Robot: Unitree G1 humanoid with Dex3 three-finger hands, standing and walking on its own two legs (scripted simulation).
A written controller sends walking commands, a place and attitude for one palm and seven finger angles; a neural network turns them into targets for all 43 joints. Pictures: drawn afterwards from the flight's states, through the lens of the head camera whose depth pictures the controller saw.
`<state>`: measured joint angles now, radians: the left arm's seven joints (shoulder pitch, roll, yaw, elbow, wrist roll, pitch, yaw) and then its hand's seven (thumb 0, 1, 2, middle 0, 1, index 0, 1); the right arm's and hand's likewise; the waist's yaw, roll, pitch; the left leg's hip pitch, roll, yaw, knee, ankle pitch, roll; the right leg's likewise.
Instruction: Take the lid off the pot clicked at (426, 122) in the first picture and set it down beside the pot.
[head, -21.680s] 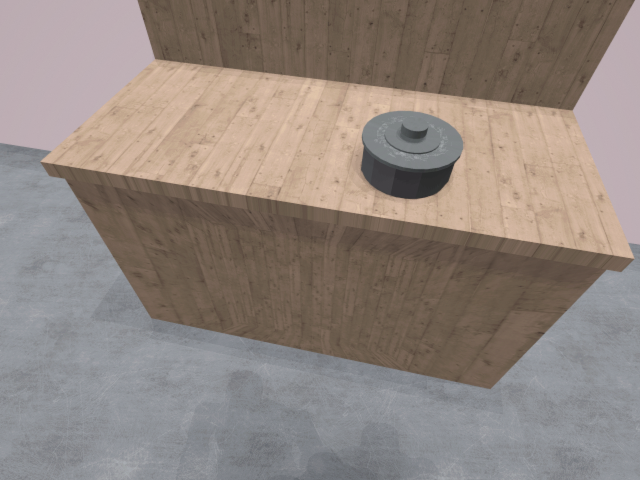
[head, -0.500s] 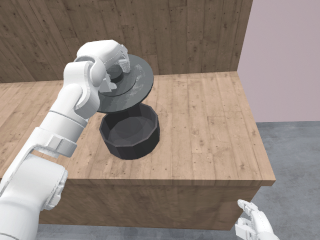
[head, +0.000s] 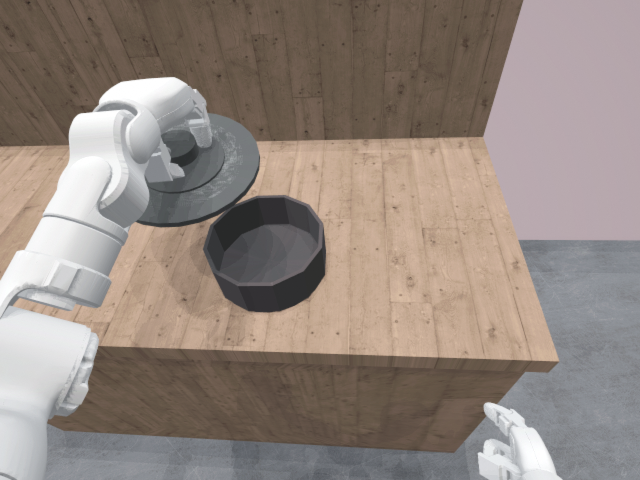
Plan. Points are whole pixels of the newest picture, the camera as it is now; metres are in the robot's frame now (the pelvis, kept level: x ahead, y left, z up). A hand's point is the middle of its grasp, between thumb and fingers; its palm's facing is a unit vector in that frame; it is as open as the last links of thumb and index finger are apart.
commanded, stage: move the lid sideways beside the pot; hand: left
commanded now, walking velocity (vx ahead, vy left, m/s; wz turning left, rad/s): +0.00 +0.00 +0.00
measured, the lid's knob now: (176, 148) +0.46 +0.20 +0.19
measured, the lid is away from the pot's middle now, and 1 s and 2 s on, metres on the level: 0.08 0.19 0.24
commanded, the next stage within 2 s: lower the lid onto the table in 1.44 s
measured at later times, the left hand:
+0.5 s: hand (112, 154) +0.43 +0.26 +0.21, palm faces -0.21 -0.01 -0.98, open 7.9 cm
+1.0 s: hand (78, 151) +0.43 +0.30 +0.21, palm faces -0.23 -0.02 -0.97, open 7.9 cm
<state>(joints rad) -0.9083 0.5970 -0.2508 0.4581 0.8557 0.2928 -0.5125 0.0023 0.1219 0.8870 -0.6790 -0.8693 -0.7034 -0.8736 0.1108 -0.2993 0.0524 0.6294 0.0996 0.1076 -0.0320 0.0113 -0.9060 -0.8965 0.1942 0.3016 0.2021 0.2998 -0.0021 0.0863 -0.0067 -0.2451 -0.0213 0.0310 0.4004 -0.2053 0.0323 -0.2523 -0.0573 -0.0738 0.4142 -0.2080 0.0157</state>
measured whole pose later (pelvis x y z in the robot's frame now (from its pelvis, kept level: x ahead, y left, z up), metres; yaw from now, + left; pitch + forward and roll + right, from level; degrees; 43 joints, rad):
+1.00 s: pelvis +0.00 +0.02 +0.00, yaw +0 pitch +5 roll -1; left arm -0.90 0.79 -0.07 0.60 0.88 0.10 -0.54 0.00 0.12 0.89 -0.68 -0.87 -0.70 -0.87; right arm 0.16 -0.30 0.04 0.62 0.10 0.16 -0.03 0.01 -0.91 -0.90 0.20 0.30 0.20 0.30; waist -0.02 0.08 0.01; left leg -0.29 -0.03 0.02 0.40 -0.20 0.05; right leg -0.26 -0.06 -0.08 0.35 -0.17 0.03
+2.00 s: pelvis +0.01 +0.02 +0.00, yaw +1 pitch +6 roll -1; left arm -0.88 0.84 -0.01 0.72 0.88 -0.04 -0.52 0.00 0.13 0.89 -0.67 -0.87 -0.70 -0.87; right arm 0.20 -0.31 0.03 0.65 0.10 0.17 -0.04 0.01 -0.90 -0.90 0.20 0.30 0.20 0.30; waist -0.04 0.05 0.01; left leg -0.32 -0.03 0.02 0.42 -0.21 0.06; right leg -0.28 -0.06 -0.09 0.33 -0.16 0.04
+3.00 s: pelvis +0.01 +0.03 +0.00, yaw +0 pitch +8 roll -2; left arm -0.78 0.80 0.02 0.81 0.89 -0.16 -0.42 0.00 0.13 0.89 -0.67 -0.87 -0.70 -0.87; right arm 0.23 -0.30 0.01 0.67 0.09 0.18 -0.06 0.01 -0.90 -0.90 0.20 0.30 0.20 0.30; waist -0.04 0.05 0.00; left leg -0.35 -0.03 0.03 0.45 -0.23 0.06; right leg -0.31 -0.06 -0.07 0.36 -0.18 0.04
